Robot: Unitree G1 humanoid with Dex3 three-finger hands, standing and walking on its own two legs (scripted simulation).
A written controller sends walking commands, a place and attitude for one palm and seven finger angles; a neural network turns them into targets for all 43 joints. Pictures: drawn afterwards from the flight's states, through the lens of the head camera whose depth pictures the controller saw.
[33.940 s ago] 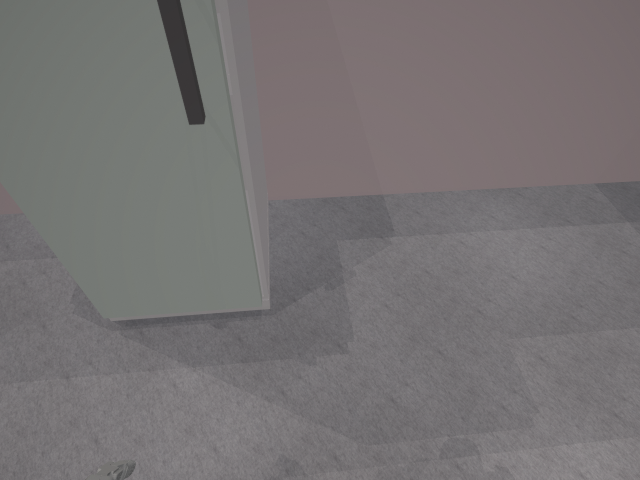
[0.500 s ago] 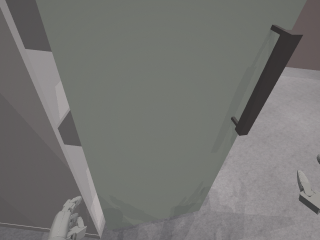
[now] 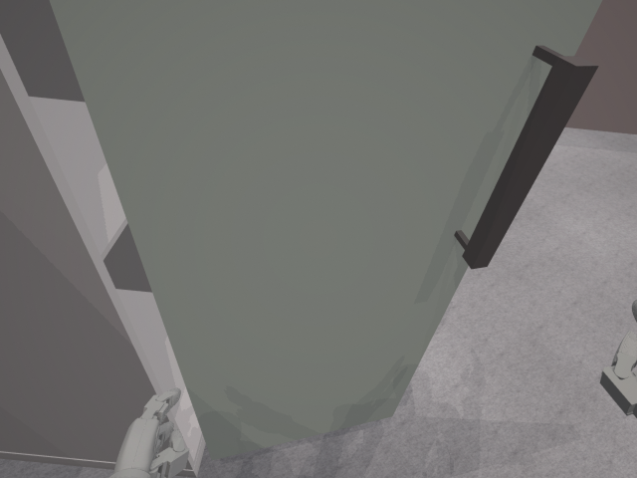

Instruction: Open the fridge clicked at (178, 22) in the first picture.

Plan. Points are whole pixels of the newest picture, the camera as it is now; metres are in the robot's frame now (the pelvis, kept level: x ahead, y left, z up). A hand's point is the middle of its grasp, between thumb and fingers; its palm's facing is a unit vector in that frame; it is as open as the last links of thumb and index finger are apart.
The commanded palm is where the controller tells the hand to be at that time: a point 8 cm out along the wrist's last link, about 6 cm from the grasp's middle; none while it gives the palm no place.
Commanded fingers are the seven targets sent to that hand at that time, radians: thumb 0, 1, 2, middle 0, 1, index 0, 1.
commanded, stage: step back with the hand held close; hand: right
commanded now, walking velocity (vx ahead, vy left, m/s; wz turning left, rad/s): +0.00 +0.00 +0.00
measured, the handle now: (504, 171) +0.43 -0.24 +0.21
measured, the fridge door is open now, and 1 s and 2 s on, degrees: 72 72 72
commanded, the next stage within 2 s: stop stepping back and stand still in 1.10 s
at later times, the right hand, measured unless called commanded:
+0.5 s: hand out of the picture +0.14 -0.31 +0.15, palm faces +0.45 +0.76 -0.47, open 7.4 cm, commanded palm +0.09 -0.34 +0.17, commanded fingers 0.00 -0.90 -0.90 0.20 0.30 0.20 0.30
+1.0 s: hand out of the picture +0.04 -0.32 +0.16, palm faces +0.54 +0.72 -0.44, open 7.4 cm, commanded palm -0.01 -0.35 +0.17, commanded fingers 0.00 -0.90 -0.90 0.20 0.30 0.20 0.30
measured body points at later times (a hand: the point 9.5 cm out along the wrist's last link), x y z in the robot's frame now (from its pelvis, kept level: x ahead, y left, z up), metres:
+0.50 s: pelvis -0.05 -0.04 -0.01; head -0.06 -0.03 +0.44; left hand +0.13 +0.20 -0.09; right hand +0.11 -0.35 +0.18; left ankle -0.01 +0.11 -0.74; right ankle +0.01 -0.13 -0.74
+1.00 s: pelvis -0.13 -0.04 -0.03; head -0.13 -0.05 +0.42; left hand +0.05 +0.20 -0.10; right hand +0.01 -0.35 +0.18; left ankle -0.05 +0.10 -0.74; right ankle -0.01 -0.13 -0.73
